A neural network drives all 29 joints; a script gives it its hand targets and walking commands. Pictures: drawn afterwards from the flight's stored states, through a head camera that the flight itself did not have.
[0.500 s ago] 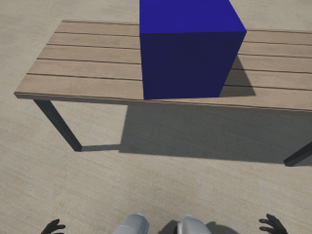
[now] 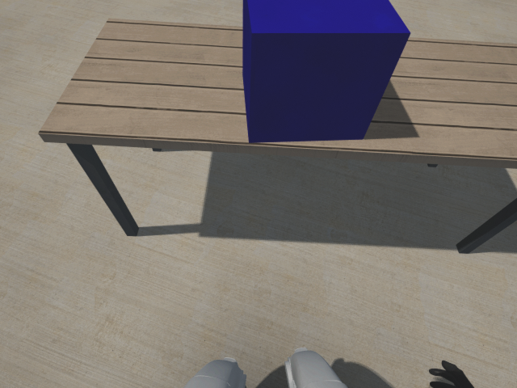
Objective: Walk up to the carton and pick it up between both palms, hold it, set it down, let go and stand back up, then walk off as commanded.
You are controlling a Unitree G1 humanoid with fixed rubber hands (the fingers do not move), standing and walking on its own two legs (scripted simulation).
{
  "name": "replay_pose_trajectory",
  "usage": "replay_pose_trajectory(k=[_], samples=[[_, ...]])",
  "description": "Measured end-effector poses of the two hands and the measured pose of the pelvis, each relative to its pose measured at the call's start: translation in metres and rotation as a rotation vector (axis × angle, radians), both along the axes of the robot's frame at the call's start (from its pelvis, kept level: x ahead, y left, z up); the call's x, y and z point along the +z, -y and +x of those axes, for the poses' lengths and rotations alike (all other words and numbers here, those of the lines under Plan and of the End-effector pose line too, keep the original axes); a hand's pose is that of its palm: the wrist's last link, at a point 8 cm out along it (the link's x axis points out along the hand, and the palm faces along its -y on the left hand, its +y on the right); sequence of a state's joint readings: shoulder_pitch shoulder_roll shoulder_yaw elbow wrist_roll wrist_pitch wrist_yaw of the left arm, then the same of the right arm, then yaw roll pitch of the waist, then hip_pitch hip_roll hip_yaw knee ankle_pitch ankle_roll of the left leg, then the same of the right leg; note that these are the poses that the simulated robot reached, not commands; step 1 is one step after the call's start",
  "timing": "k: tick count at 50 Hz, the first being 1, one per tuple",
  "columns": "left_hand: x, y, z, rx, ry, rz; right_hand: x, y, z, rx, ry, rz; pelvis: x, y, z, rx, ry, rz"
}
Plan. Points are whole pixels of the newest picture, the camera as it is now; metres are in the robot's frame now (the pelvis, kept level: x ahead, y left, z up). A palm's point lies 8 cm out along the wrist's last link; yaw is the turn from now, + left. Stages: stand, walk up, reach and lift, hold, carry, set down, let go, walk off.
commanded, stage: walk off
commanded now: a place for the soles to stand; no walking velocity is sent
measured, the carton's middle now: (306, 59) +0.85 -0.05 +0.02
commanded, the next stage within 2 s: none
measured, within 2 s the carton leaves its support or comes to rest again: neither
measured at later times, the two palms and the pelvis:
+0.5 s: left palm out of the picture -0.03 +0.23 -0.08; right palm out of the picture +0.07 -0.38 -0.12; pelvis -0.08 -0.09 +0.00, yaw +2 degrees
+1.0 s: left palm out of the picture -0.14 +0.31 -0.13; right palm out of the picture -0.02 -0.29 -0.08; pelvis -0.16 +0.01 +0.00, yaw +4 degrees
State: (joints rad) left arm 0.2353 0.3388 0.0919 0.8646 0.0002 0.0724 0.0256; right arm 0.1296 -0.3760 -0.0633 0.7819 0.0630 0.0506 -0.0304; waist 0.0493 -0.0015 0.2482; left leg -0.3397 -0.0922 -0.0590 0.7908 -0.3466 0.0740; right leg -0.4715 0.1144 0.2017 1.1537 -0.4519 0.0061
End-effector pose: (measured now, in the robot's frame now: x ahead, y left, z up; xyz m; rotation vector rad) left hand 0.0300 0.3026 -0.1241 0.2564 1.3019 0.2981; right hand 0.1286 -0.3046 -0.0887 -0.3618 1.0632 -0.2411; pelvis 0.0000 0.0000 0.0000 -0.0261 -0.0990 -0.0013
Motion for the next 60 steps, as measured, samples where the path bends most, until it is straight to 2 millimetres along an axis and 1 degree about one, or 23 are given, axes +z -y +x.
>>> replay_pose_trajectory(k=[4,8,11,13,17,20,23,27,32,37,41,44,46,49,53,56,60], samples=[[0.006,0.012,-0.008,-0.005,0.013,0.025,-0.008,0.013,-0.009,-0.004,0.013,0.025,-0.003,0.015,-0.010,-0.005,-0.001,0.024],[0.012,0.031,-0.016,-0.010,0.034,0.055,-0.020,0.032,-0.017,-0.004,0.025,0.057,-0.007,0.037,-0.020,-0.005,-0.015,0.056],[0.014,0.047,-0.027,-0.014,0.054,0.082,-0.035,0.047,-0.021,-0.005,0.044,0.083,-0.015,0.056,-0.028,-0.005,-0.021,0.079],[0.018,0.055,-0.037,0.002,0.068,0.090,-0.040,0.053,-0.027,0.012,0.035,0.094,-0.015,0.066,-0.036,0.015,-0.004,0.074],[0.030,0.067,-0.051,0.010,0.072,0.106,-0.039,0.064,-0.039,0.022,0.029,0.109,-0.009,0.080,-0.050,0.026,0.002,0.087],[0.036,0.072,-0.055,0.010,0.086,0.111,-0.036,0.070,-0.048,0.031,0.018,0.108,-0.004,0.086,-0.061,0.034,-0.004,0.087],[0.040,0.074,-0.057,0.007,0.110,0.111,-0.032,0.073,-0.057,0.040,0.012,0.099,0.000,0.088,-0.071,0.041,-0.007,0.082],[0.038,0.071,-0.062,0.010,0.142,0.101,-0.026,0.072,-0.065,0.053,0.014,0.082,0.000,0.084,-0.083,0.052,-0.001,0.068],[0.027,0.059,-0.074,0.024,0.169,0.075,-0.021,0.059,-0.075,0.070,0.025,0.056,-0.004,0.071,-0.098,0.068,0.012,0.040],[0.009,0.037,-0.095,0.050,0.177,0.037,-0.016,0.034,-0.088,0.101,0.019,0.031,-0.010,0.047,-0.117,0.094,0.021,0.002],[-0.009,0.016,-0.114,0.059,0.153,0.001,-0.013,0.009,-0.108,0.105,0.014,0.018,-0.016,0.021,-0.134,0.092,0.035,-0.021],[-0.010,0.006,-0.129,0.060,0.122,-0.017,-0.005,-0.003,-0.129,0.087,-0.003,0.009,-0.010,0.008,-0.144,0.084,0.043,-0.034],[-0.009,0.000,-0.140,0.059,0.108,-0.023,0.001,-0.009,-0.138,0.079,-0.009,-0.003,-0.005,0.001,-0.150,0.080,0.036,-0.039],[-0.006,-0.005,-0.159,0.053,0.070,-0.030,0.008,-0.014,-0.147,0.064,-0.009,-0.015,0.000,-0.007,-0.157,0.067,0.015,-0.039],[-0.003,-0.008,-0.184,0.053,0.023,-0.030,0.011,-0.016,-0.160,0.053,-0.008,-0.022,0.003,-0.011,-0.167,0.056,-0.003,-0.037],[-0.003,-0.008,-0.198,0.051,0.003,-0.023,0.008,-0.015,-0.170,0.044,-0.004,-0.020,0.003,-0.010,-0.176,0.048,0.002,-0.031],[0.000,-0.003,-0.213,0.045,-0.002,-0.007,0.002,-0.008,-0.184,0.031,0.014,-0.005,0.000,-0.004,-0.187,0.036,0.018,-0.014]])
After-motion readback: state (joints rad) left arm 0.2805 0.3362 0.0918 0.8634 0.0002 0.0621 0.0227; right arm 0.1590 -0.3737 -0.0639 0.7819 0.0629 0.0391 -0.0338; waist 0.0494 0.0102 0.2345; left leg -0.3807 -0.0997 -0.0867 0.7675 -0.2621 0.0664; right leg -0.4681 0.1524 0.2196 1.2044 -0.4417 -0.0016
